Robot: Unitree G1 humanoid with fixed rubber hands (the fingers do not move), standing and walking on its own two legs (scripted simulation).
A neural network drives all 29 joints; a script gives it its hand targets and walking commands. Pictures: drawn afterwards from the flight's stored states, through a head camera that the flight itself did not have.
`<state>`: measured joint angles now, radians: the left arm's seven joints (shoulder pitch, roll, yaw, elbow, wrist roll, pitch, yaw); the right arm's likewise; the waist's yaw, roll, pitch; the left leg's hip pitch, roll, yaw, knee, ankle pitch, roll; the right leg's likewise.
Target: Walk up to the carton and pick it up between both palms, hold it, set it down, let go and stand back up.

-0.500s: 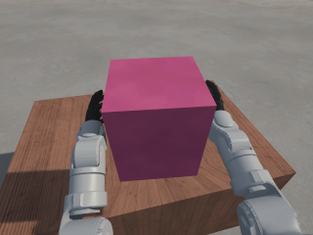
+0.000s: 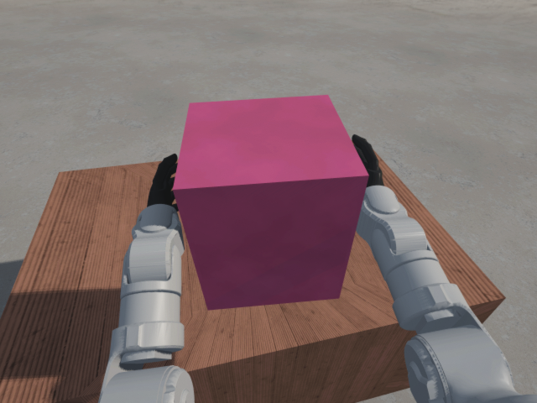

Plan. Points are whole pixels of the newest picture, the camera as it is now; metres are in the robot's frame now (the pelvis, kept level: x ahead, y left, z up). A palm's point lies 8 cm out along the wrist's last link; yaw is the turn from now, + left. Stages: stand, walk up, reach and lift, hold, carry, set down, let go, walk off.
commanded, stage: hold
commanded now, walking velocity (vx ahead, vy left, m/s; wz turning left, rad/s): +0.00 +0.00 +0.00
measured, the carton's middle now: (266, 204) +0.38 -0.01 +0.14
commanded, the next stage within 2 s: none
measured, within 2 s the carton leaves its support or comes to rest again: neither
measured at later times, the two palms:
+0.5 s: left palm (165, 208) +0.37 +0.14 +0.16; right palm (368, 193) +0.37 -0.16 +0.17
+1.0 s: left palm (162, 207) +0.37 +0.15 +0.16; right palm (365, 188) +0.37 -0.15 +0.17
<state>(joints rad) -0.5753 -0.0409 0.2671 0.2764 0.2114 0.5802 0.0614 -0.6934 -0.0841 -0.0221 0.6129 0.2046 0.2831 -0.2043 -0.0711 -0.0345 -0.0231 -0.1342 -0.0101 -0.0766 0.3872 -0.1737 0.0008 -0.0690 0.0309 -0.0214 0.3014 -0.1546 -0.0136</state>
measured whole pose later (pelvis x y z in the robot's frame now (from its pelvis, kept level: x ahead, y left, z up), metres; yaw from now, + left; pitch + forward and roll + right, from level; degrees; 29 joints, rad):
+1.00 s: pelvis +0.00 +0.00 +0.00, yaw +0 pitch -4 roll -1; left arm -0.56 -0.04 0.25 0.23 0.21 0.60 0.06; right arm -0.67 -0.09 -0.01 0.58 0.21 0.28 -0.21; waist -0.07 -0.03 -0.02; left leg -0.13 -0.01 -0.08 0.39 -0.18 0.00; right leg -0.06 0.03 -0.02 0.30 -0.16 -0.01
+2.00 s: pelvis +0.01 +0.00 +0.00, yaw +0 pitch -5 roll -1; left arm -0.54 -0.05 0.25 0.21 0.22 0.61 0.06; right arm -0.65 -0.09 0.00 0.56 0.23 0.29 -0.21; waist -0.08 -0.02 -0.01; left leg -0.11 -0.01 -0.08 0.40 -0.19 0.00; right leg -0.04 0.03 -0.02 0.29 -0.16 -0.01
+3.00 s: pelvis +0.01 +0.00 +0.00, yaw +0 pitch -6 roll -1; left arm -0.52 -0.09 0.29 0.40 0.28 0.31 0.03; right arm -0.57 0.00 -0.15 0.75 0.03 -0.06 -0.15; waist -0.03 -0.05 0.04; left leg -0.06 -0.01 -0.07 0.35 -0.17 0.00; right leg 0.00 0.02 -0.03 0.27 -0.16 -0.01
